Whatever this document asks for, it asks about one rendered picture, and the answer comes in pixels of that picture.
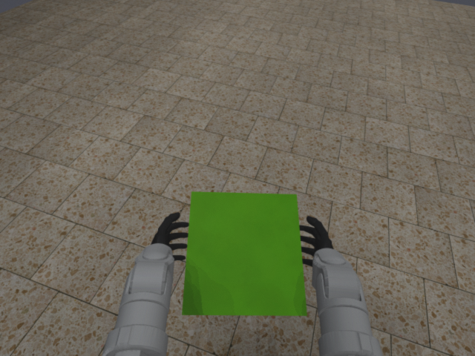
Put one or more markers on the right robot forearm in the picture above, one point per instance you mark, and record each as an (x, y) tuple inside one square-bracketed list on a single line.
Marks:
[(342, 309)]

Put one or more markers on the right robot hand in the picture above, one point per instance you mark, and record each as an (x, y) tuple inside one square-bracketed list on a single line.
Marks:
[(320, 240)]

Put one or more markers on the carton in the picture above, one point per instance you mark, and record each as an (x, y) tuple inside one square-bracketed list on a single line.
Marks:
[(244, 255)]

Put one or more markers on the left robot forearm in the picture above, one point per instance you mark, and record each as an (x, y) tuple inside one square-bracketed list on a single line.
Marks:
[(140, 328)]

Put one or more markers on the left robot hand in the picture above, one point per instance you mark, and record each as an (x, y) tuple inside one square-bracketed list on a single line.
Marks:
[(163, 235)]

